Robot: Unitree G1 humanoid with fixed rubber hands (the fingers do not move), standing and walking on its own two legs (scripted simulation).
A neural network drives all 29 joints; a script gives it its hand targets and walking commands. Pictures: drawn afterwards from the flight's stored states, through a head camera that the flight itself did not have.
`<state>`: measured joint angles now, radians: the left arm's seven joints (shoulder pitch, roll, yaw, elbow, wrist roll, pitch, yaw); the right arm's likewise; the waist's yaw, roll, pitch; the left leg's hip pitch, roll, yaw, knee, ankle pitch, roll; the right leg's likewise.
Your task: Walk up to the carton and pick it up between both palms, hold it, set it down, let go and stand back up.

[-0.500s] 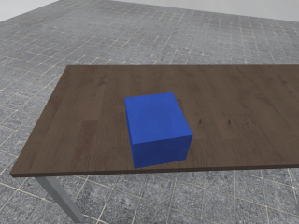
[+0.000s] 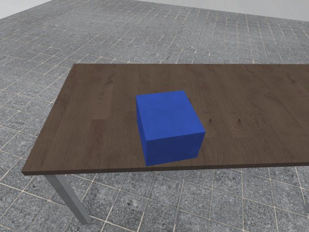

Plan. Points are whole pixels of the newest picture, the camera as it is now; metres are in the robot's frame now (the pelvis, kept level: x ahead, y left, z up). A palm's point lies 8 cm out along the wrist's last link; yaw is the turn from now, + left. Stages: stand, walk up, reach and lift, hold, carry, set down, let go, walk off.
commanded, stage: stand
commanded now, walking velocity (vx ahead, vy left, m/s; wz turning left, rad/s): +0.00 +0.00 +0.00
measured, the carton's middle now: (165, 126) +0.49 -0.01 -0.02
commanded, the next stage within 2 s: none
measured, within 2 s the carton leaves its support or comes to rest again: neither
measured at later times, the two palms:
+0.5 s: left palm out of the picture +0.04 +0.30 -0.12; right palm out of the picture +0.06 -0.30 -0.10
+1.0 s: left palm out of the picture +0.07 +0.29 -0.12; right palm out of the picture +0.08 -0.30 -0.11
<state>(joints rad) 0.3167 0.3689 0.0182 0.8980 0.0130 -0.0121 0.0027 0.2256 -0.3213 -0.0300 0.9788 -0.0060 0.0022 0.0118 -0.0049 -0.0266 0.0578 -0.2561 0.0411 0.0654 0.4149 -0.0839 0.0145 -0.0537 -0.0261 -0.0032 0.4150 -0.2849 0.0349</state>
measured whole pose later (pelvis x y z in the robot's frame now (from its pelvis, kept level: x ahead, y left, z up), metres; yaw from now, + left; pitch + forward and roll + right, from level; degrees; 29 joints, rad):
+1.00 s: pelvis +0.02 -0.01 +0.00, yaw +0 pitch -4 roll +0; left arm 0.25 0.36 0.01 0.99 0.00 -0.02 0.01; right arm 0.19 -0.33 -0.02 1.02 0.00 -0.01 0.00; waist -0.01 -0.02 0.06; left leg -0.23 0.03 0.06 0.39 -0.10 0.00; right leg -0.01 -0.03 -0.01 0.37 -0.30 0.03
